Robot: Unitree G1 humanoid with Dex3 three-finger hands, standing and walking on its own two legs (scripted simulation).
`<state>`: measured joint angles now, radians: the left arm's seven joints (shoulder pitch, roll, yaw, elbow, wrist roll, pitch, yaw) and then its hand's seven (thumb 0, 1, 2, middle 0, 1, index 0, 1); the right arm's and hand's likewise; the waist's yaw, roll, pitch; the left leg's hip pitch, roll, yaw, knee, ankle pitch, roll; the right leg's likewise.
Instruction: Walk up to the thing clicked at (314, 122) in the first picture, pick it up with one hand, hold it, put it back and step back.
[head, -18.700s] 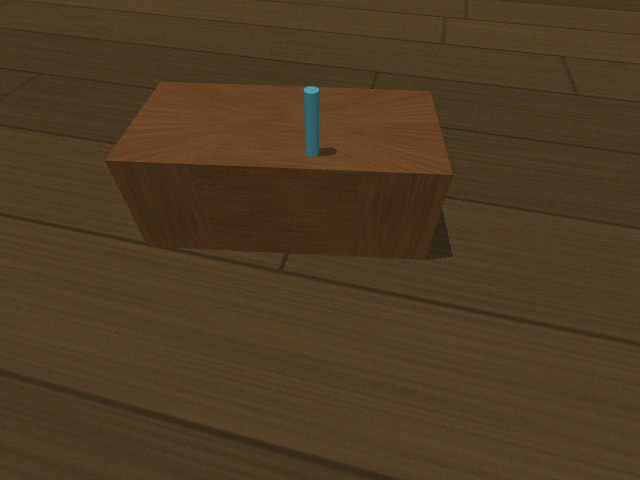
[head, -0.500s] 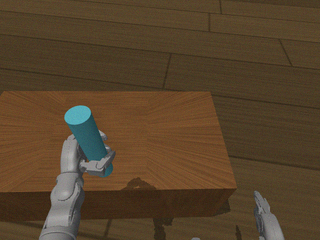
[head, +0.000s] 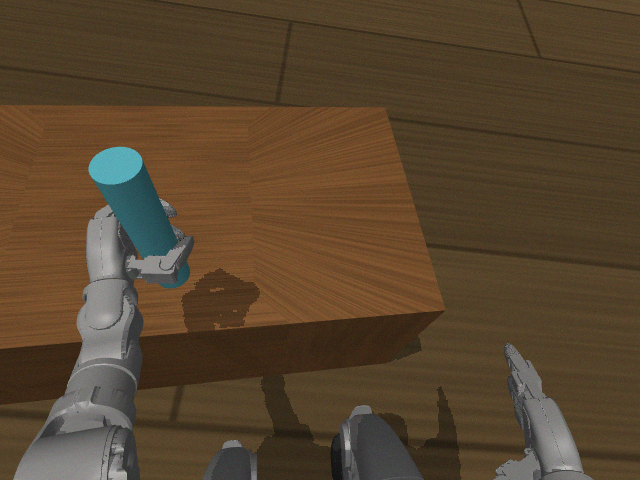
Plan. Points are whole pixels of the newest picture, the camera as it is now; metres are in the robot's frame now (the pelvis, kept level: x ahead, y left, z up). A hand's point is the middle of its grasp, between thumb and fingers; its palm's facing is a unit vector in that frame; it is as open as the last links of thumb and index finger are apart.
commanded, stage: crouch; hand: left
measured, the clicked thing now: (150, 230) +0.42 +0.17 +0.03
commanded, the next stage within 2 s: lower in 0.50 s
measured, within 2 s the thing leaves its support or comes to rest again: rests again in 1.60 s
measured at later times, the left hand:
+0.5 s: hand (172, 237) +0.46 +0.17 -0.04, palm faces +0.11 -0.99 -0.01, open 7.3 cm
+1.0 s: hand (180, 252) +0.47 +0.17 -0.10, palm faces +0.13 -0.99 -0.02, open 7.3 cm
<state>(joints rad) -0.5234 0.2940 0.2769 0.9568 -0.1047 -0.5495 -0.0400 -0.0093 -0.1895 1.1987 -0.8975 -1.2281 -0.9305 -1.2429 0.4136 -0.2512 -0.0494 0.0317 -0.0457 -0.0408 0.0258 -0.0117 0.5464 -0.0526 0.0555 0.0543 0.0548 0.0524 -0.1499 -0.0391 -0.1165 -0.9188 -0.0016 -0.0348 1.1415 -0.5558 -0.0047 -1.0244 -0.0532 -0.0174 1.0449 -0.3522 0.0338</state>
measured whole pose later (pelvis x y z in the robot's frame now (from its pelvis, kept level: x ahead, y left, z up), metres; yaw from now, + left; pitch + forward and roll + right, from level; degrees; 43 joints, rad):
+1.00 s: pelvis -0.01 +0.00 -0.06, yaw +0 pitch +28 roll -3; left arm -0.67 0.43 0.41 1.13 -0.02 -0.65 -0.01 -0.01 -0.19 1.20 -0.89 -1.24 -0.92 -1.25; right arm 0.44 -0.28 -0.04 -0.23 -0.08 -0.03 0.08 -0.01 0.53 -0.06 0.06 0.05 0.06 0.05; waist -0.29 -0.05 -0.14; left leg -1.29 0.00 -0.07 1.44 -0.65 -0.02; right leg -1.38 -0.05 -0.04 1.31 -0.42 0.03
